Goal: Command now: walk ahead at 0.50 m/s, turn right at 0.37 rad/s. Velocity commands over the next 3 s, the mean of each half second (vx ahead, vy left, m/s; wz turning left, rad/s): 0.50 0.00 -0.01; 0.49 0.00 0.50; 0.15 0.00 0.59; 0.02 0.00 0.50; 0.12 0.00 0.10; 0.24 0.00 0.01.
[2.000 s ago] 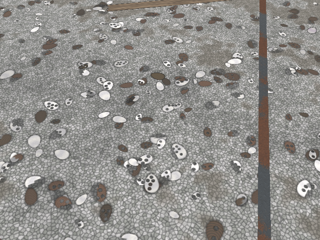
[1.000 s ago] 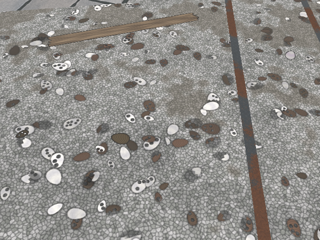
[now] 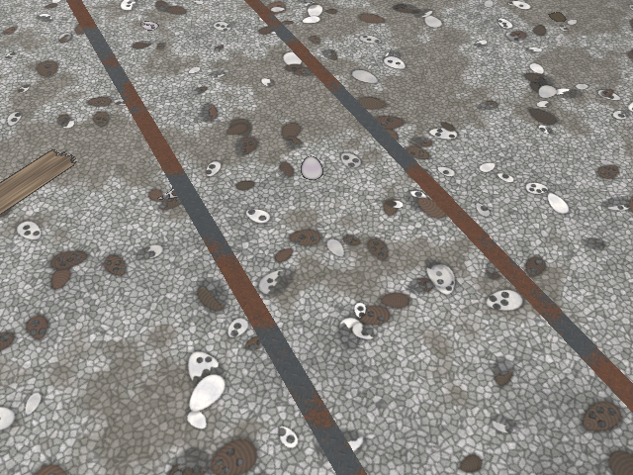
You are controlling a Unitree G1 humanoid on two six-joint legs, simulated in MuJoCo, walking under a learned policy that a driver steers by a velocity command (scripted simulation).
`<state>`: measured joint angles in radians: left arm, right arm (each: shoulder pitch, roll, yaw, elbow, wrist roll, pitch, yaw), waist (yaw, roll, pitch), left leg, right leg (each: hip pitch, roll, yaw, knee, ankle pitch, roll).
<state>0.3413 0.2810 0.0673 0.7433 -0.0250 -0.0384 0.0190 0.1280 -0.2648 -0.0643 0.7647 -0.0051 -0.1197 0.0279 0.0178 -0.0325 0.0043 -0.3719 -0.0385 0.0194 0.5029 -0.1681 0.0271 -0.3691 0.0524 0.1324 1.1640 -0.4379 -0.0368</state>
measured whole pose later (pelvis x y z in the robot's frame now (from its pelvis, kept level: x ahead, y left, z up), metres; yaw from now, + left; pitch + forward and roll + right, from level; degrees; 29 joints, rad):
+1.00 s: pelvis +0.50 +0.03 -0.01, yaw +20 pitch +2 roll -1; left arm 0.26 0.29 0.07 0.81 -0.02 -0.08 0.01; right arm 0.12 -0.30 -0.07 0.69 0.01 -0.04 0.04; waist 0.02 0.00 0.07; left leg -0.48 -0.05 0.04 0.64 -0.20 0.10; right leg -0.26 -0.06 -0.03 1.16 -0.52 0.04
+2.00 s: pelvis +0.64 +0.11 +0.01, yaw +53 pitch +1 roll -2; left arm 0.14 0.33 0.09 0.77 0.00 0.03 0.03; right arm 0.21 -0.26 -0.05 0.63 -0.01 0.02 -0.02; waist 0.00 -0.05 0.04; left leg -0.26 -0.02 -0.03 0.47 -0.23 0.05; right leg -0.54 -0.03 0.00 1.07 -0.36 0.08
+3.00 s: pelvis +0.81 +0.26 +0.00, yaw +55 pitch +1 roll +0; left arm 0.07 0.24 0.03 0.78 0.02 -0.05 -0.03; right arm 0.30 -0.28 -0.05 0.81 0.00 0.01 -0.04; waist -0.02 0.03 0.06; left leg -0.38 0.02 -0.06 1.07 -0.50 -0.05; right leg -0.40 0.04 -0.05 0.47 -0.09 -0.06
